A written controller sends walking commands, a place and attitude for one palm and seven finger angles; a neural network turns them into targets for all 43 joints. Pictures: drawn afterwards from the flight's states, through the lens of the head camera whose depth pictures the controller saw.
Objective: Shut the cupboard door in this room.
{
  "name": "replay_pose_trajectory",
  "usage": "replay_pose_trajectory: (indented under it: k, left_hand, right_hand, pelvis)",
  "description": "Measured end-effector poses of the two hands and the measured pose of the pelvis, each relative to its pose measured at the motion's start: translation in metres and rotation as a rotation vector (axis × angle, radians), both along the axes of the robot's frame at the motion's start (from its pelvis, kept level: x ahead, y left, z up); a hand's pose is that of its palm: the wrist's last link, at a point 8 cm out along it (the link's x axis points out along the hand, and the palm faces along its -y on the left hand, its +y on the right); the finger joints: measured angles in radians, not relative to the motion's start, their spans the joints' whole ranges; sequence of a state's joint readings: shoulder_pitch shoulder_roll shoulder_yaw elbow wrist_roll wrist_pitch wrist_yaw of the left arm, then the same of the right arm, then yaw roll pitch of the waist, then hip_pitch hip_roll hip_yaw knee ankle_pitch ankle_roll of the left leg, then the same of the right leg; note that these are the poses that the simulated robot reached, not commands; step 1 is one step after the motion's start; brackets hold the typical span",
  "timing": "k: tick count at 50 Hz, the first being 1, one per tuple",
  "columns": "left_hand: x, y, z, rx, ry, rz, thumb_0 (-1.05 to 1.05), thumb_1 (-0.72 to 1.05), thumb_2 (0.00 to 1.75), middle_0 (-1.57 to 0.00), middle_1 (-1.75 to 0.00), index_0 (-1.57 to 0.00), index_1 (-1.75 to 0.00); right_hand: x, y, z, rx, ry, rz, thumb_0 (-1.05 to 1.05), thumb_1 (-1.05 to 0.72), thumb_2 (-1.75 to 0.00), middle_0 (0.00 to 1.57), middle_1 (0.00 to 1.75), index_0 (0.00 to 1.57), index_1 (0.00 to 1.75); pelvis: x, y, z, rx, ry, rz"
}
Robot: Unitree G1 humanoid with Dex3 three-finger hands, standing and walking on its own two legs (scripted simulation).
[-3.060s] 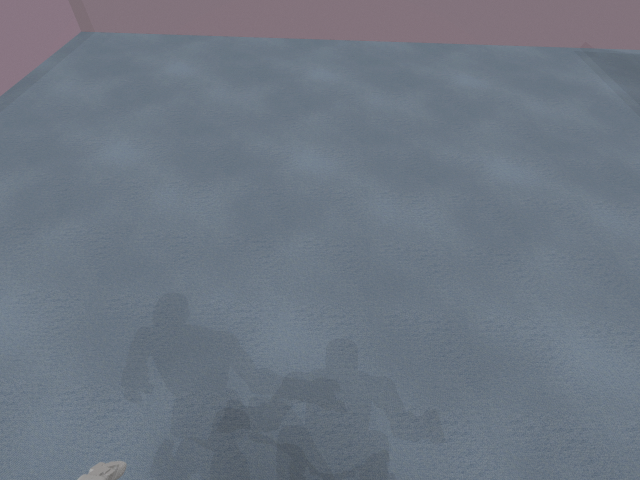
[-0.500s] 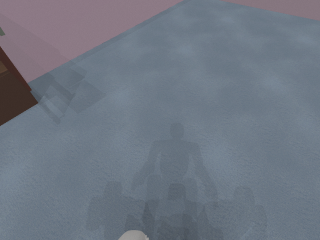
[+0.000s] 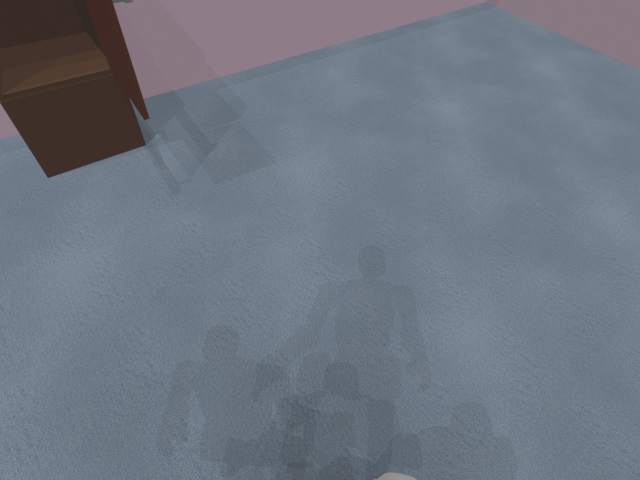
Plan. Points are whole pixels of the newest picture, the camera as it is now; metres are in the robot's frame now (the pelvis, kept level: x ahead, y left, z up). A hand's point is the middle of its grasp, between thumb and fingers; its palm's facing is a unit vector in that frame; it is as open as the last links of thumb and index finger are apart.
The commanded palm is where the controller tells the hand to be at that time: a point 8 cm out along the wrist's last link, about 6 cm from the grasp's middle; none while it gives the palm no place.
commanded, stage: turn or walk to find it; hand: left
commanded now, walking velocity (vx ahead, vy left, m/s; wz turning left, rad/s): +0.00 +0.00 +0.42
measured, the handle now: out of the picture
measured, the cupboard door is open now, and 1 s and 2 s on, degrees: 88 88 88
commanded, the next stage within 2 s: stand and wait in 0.16 s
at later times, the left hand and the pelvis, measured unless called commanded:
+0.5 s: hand out of the picture +0.00 +0.14 -0.16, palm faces +0.18 -0.95 -0.24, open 7.3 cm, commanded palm none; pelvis -0.02 -0.05 +0.00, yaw +9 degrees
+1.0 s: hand out of the picture -0.04 +0.18 -0.16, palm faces +0.34 -0.90 -0.27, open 7.4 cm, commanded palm none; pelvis -0.06 -0.04 -0.01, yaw +17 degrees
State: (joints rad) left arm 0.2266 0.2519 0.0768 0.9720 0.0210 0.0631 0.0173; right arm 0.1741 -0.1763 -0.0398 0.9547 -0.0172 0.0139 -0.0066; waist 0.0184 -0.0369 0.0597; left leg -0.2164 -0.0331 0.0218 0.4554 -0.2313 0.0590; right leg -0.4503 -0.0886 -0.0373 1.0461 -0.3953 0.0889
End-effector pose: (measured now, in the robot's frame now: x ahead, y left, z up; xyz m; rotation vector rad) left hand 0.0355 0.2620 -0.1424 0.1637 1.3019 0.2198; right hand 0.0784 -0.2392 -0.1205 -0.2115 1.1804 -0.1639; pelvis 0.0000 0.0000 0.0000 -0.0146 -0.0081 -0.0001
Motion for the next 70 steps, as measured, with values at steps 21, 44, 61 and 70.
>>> replay_pose_trajectory:
  k: [21,44,61,70]
  left_hand:
    - [-0.024,-0.072,0.020,0.025,-0.102,0.065,0.01,0.91,0.90,-0.21,-0.30,-0.20,-0.30]
    - [-0.125,-0.037,0.000,-0.011,0.033,0.263,0.01,0.91,0.90,-0.20,-0.30,-0.20,-0.30]
    - [-0.141,-0.082,0.023,0.063,-0.111,0.334,0.01,0.91,0.90,-0.21,-0.30,-0.20,-0.30]
    - [-0.212,-0.095,-0.009,-0.039,0.020,0.420,0.01,0.91,0.90,-0.21,-0.30,-0.20,-0.30]
  right_hand:
    - [-0.038,-0.052,-0.032,0.059,0.144,0.048,0.00,-0.91,-0.90,0.20,0.30,0.19,0.30]
    - [-0.013,0.005,-0.015,0.023,0.070,0.231,0.00,-0.92,-0.90,0.21,0.30,0.20,0.30]
    - [-0.011,-0.046,-0.029,0.034,0.108,0.324,0.00,-0.91,-0.90,0.20,0.30,0.19,0.30]
    - [-0.022,-0.015,-0.024,-0.004,0.100,0.391,0.00,-0.91,-0.90,0.20,0.30,0.19,0.30]
  pelvis:
    - [-0.018,-0.047,-0.002,0.033,-0.009,0.141]
    - [-0.050,-0.023,-0.001,0.014,-0.005,0.256]
    - [-0.072,-0.064,-0.002,0.044,-0.016,0.400]
    - [-0.089,-0.049,-0.010,0.003,-0.017,0.418]
